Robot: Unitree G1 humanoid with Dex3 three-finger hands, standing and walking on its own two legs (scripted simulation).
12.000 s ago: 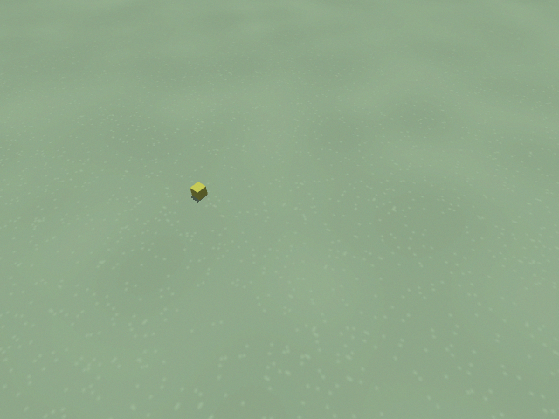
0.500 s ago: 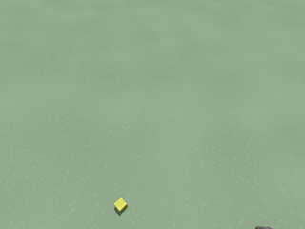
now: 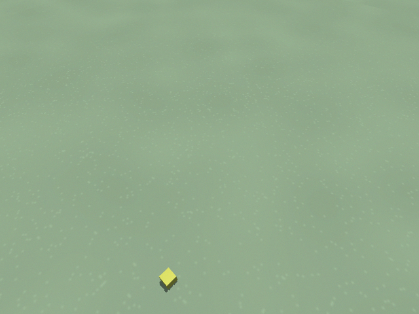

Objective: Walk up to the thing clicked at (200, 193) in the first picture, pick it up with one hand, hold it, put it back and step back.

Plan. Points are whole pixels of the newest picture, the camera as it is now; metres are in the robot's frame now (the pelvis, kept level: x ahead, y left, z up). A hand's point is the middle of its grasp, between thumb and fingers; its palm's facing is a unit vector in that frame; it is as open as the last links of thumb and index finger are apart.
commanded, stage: walk up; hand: left
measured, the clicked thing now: (168, 278) +0.40 +0.20 -0.76
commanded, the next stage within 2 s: stand in 0.16 s
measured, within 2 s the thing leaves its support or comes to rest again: neither
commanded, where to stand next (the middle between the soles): +0.04 -0.02 m, yaw +2 degrees
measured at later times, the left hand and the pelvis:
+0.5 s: hand out of the picture +0.07 +0.26 -0.16, palm faces -0.02 -0.94 -0.35, open 7.3 cm; pelvis +0.01 +0.00 +0.00, yaw +1 degrees
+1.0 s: hand out of the picture +0.08 +0.27 -0.16, palm faces -0.01 -0.94 -0.34, open 7.3 cm; pelvis +0.01 +0.01 +0.00, yaw +1 degrees
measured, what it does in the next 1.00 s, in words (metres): stands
